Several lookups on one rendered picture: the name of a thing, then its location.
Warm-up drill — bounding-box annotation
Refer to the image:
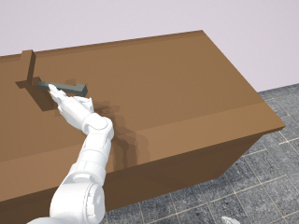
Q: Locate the robot left forearm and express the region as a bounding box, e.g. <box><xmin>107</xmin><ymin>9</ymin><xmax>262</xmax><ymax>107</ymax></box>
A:
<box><xmin>50</xmin><ymin>112</ymin><xmax>114</xmax><ymax>211</ymax></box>

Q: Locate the counter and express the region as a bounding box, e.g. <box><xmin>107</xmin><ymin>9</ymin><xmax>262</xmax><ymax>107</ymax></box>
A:
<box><xmin>0</xmin><ymin>30</ymin><xmax>286</xmax><ymax>224</ymax></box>

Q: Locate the left robot upper arm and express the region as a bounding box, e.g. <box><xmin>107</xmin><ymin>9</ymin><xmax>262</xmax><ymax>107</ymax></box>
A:
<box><xmin>27</xmin><ymin>182</ymin><xmax>106</xmax><ymax>224</ymax></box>

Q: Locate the tap lever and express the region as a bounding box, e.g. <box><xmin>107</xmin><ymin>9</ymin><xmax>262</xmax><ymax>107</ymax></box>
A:
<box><xmin>38</xmin><ymin>81</ymin><xmax>88</xmax><ymax>98</ymax></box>

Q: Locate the robot left hand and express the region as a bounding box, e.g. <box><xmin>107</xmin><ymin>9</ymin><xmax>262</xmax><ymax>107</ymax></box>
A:
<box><xmin>49</xmin><ymin>84</ymin><xmax>94</xmax><ymax>130</ymax></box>

